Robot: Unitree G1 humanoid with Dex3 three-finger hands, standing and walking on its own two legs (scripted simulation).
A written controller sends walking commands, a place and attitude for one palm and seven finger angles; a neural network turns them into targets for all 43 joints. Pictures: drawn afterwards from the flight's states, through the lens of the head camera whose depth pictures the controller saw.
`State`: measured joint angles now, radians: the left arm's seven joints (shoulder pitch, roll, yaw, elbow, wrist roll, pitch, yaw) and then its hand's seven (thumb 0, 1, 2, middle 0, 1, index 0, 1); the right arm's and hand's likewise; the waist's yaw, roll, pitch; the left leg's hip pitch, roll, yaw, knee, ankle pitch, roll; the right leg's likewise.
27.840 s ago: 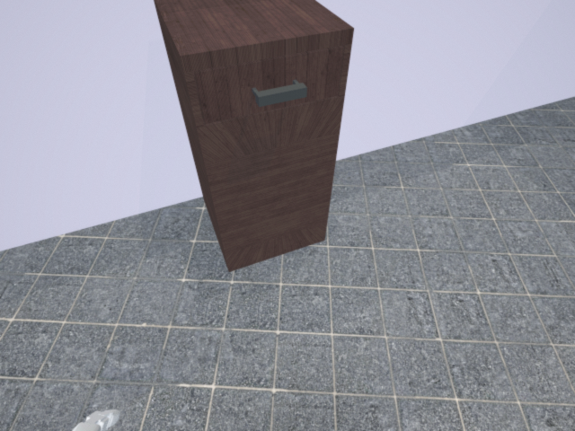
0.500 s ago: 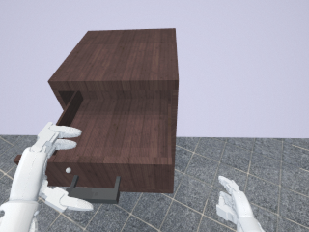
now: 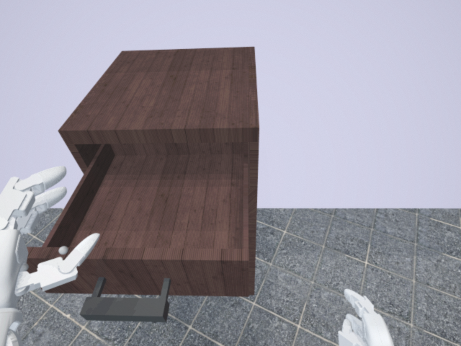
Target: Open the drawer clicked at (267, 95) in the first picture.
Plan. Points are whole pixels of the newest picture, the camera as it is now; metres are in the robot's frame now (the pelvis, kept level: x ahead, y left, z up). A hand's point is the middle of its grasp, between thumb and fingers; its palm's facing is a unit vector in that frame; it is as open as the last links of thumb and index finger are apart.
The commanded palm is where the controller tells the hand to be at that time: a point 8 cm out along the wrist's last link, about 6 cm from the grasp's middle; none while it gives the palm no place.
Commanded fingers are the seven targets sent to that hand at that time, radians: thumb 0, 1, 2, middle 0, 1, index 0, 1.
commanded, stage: draw the hand back to the body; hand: left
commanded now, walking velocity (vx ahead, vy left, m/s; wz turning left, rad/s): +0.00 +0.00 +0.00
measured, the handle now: (130, 295) +0.20 +0.20 +0.01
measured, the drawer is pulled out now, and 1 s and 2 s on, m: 0.28 0.28 0.28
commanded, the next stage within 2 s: step back with the hand held close in 0.36 s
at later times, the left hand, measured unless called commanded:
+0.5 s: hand (55, 261) +0.17 +0.22 +0.19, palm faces +0.40 -0.82 -0.40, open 7.5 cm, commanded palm +0.11 +0.27 +0.20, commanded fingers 0.00 0.90 0.90 -0.20 -0.30 -0.20 -0.30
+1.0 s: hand (14, 284) +0.14 +0.25 +0.19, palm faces +0.31 -0.80 -0.52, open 7.4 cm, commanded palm +0.07 +0.30 +0.20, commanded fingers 0.00 0.90 0.90 -0.20 -0.30 -0.20 -0.30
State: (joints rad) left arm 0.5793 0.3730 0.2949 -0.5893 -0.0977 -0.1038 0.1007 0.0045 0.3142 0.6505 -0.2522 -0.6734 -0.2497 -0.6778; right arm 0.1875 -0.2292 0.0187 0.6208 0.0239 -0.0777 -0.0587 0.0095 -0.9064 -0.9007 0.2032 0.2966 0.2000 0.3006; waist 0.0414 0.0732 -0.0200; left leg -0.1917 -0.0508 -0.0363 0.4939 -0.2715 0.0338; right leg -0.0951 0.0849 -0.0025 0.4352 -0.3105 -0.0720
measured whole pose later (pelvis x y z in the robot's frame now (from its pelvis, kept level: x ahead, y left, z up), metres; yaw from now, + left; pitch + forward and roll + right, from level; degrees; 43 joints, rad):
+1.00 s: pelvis -0.06 +0.02 +0.00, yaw +0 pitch +2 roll -1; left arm 0.64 0.48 0.44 -0.69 -0.08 -0.19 0.12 0.02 0.89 0.90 -0.21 -0.30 -0.21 -0.31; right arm 0.17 -0.22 -0.01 0.54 0.03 0.00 -0.05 0.01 -0.91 -0.90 0.20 0.30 0.20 0.30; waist -0.02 0.00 0.01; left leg -0.38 -0.06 -0.03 0.54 -0.19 0.06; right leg -0.30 0.07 -0.01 0.51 -0.25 -0.04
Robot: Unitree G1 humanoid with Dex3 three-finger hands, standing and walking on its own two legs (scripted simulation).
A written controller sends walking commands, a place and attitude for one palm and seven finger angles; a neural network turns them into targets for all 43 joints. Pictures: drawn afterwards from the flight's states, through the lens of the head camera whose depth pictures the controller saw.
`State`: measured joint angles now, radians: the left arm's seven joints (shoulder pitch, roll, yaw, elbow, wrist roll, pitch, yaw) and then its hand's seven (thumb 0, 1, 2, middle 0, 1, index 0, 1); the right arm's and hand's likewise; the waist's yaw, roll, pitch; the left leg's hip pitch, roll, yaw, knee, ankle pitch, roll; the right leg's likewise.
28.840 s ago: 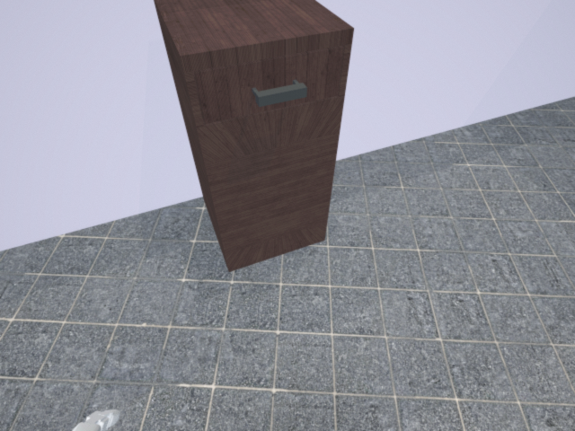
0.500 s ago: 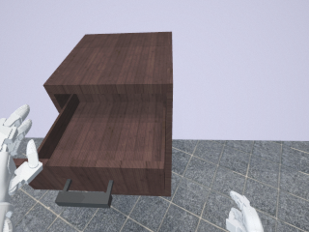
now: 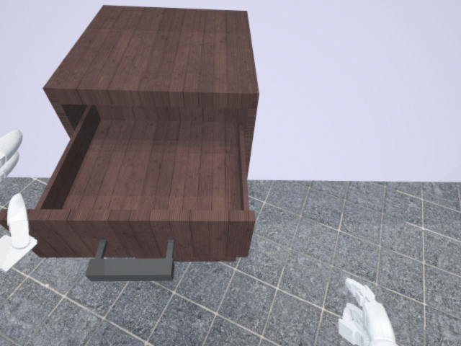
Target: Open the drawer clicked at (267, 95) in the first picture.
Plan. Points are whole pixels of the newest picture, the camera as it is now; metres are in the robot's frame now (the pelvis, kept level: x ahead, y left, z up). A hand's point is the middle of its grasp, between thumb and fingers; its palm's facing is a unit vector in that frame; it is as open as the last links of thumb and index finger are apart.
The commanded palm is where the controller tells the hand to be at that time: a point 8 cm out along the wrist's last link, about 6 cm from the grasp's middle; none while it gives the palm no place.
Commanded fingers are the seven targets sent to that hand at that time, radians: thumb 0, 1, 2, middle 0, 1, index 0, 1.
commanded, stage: step back with the hand held close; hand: left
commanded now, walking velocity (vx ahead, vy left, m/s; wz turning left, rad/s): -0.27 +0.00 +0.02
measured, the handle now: (134, 257) +0.26 +0.18 +0.02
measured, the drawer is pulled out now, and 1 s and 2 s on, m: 0.28 0.28 0.28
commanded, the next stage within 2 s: stop stepping back and stand still in 0.66 s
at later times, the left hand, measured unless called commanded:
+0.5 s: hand out of the picture +0.12 +0.25 +0.19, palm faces +0.41 -0.79 -0.45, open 7.4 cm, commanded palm +0.04 +0.29 +0.21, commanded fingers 0.00 0.90 0.90 -0.20 -0.30 -0.20 -0.30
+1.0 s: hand out of the picture -0.03 +0.19 +0.20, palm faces +0.39 -0.76 -0.53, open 7.4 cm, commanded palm -0.08 +0.22 +0.21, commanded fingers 0.00 0.90 0.90 -0.20 -0.30 -0.20 -0.30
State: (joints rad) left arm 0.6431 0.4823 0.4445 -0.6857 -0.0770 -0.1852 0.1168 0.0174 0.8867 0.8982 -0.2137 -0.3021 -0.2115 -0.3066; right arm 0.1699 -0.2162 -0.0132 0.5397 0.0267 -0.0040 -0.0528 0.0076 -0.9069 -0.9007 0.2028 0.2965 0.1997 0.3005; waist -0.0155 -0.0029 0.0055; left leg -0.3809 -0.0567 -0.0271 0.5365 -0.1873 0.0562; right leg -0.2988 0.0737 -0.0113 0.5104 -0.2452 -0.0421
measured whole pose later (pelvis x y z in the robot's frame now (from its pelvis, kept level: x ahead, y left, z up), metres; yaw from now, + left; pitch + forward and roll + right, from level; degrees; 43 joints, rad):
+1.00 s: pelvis -0.21 -0.06 +0.01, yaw +0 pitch +2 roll +3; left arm 0.69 0.42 0.45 -0.60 -0.05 -0.21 0.14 0.01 0.88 0.90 -0.22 -0.30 -0.22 -0.31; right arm 0.26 -0.24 -0.03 0.62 0.02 -0.03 -0.05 0.01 -0.91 -0.90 0.20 0.30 0.20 0.30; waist -0.03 -0.03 -0.07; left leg -0.40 0.00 0.02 0.87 -0.41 -0.01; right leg -0.28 -0.01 -0.04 0.51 -0.26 -0.06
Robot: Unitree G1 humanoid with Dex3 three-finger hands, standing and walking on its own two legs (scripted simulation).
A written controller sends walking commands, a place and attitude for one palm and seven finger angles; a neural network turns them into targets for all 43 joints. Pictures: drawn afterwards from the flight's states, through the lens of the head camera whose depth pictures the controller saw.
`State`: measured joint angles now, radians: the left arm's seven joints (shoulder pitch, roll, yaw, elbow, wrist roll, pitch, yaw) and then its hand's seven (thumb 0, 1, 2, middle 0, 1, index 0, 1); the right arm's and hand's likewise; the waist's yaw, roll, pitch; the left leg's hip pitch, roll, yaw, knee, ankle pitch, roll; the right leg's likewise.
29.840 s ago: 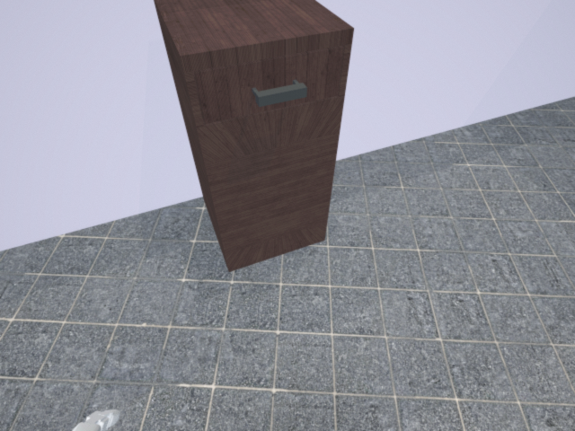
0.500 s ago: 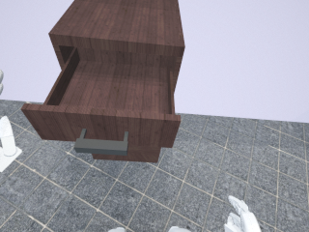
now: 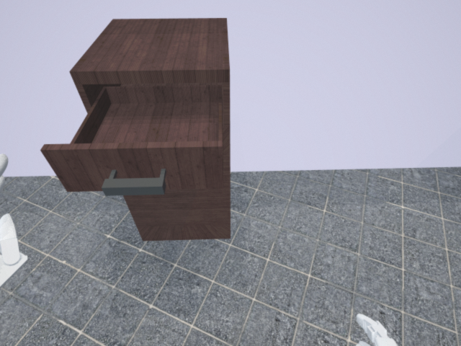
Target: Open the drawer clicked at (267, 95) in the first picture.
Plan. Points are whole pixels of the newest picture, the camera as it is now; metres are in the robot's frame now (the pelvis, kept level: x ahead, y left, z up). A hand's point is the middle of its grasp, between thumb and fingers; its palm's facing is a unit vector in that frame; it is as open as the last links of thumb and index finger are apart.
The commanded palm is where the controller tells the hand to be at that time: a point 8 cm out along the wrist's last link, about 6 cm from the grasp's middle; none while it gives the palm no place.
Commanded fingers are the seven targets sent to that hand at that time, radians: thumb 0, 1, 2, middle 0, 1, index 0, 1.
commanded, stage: stop stepping back and stand still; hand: left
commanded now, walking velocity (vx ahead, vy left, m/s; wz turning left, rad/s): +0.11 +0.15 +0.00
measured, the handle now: (136, 179) +0.47 +0.23 +0.01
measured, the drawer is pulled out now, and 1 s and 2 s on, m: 0.28 0.28 0.28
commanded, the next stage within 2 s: let the arm hang, fingers relaxed in 1.20 s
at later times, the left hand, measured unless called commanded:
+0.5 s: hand out of the picture +0.10 +0.26 +0.17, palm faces +0.49 -0.79 -0.37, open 7.4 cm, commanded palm +0.03 +0.30 +0.20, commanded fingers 0.00 0.90 0.90 -0.20 -0.30 -0.20 -0.30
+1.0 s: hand (37, 321) +0.12 +0.21 +0.17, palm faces +0.31 -0.83 -0.47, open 7.4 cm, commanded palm +0.06 +0.26 +0.20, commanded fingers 0.00 0.90 0.90 -0.20 -0.30 -0.20 -0.30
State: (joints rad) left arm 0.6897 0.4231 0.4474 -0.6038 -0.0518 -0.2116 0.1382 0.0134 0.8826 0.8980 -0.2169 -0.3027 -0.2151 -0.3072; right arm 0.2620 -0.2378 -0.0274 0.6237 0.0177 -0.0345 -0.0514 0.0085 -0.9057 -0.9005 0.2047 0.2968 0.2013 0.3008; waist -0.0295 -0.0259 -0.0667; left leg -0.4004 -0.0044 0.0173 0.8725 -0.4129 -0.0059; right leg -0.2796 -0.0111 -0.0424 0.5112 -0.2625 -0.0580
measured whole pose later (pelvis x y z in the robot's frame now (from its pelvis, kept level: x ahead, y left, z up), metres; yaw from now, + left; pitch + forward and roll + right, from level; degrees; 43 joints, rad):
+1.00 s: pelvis -0.07 -0.02 -0.01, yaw +0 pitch -1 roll -1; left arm 0.68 0.39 0.38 -0.68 -0.05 -0.20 0.16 0.02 0.89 0.90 -0.21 -0.30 -0.21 -0.31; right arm 0.21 -0.23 -0.02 0.61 0.00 -0.07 -0.03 0.01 -0.91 -0.90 0.20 0.30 0.20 0.30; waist -0.05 0.00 0.06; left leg -0.29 0.03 0.01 0.55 -0.23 0.01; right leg -0.24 0.04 -0.07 0.53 -0.28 -0.05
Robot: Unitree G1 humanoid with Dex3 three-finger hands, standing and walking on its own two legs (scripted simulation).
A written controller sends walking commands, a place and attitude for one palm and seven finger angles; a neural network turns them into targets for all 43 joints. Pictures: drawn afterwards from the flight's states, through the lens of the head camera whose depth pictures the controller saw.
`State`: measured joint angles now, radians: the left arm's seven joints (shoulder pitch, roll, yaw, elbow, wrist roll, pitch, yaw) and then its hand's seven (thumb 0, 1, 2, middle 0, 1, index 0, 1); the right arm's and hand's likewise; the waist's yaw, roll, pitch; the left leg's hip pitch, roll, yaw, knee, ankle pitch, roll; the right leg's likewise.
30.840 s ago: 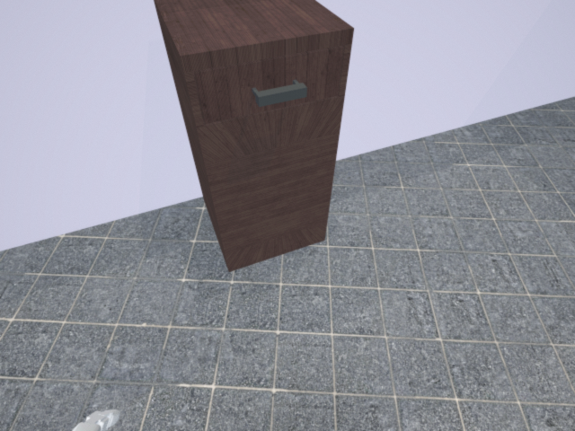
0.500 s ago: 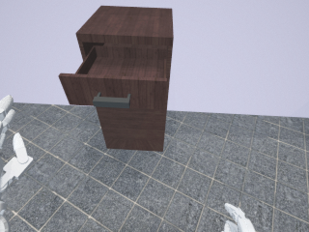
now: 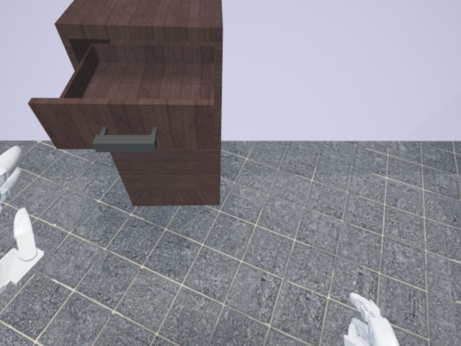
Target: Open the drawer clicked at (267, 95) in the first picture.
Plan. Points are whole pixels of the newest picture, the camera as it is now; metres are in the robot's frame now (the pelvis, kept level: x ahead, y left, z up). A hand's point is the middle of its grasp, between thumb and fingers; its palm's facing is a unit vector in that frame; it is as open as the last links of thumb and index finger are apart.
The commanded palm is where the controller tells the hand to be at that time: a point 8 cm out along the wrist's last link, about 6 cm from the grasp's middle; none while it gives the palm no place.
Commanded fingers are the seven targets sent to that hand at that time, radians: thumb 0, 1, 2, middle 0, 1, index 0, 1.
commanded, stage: stop stepping back and stand still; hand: left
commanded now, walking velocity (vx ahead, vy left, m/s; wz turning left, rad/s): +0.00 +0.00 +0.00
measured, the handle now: (128, 137) +0.54 +0.25 +0.02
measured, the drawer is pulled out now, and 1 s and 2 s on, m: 0.28 0.28 0.28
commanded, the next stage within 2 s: let the arm hang, fingers relaxed in 0.20 s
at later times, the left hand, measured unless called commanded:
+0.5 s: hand out of the picture +0.14 +0.21 -0.10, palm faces +0.01 -0.95 -0.31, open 7.4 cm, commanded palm none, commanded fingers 0.00 0.90 0.90 -0.20 -0.30 -0.20 -0.30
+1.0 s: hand out of the picture -0.05 +0.19 -0.16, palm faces +0.03 -0.97 -0.23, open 7.4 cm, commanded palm none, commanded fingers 0.00 0.90 0.90 -0.20 -0.30 -0.20 -0.30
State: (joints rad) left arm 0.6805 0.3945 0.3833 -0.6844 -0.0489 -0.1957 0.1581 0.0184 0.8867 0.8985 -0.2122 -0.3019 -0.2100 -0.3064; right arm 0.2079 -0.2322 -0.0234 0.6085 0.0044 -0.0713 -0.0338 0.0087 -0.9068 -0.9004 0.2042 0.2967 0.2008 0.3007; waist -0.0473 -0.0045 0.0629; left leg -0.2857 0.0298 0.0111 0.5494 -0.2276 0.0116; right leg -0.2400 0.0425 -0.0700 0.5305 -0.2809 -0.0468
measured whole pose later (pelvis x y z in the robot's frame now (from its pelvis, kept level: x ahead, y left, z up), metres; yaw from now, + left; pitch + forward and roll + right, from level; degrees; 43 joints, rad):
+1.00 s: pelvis -0.02 +0.01 +0.01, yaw +0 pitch -2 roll +0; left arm 0.34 0.17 0.01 1.11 0.01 0.03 0.02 0.01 0.91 0.90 -0.20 -0.30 -0.20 -0.30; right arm 0.34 -0.13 0.00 1.07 -0.02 0.03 -0.03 0.00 -0.91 -0.90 0.20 0.30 0.20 0.30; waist -0.01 0.04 0.07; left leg -0.23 0.01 0.02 0.44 -0.17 0.01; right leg -0.19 0.02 -0.06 0.43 -0.20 -0.04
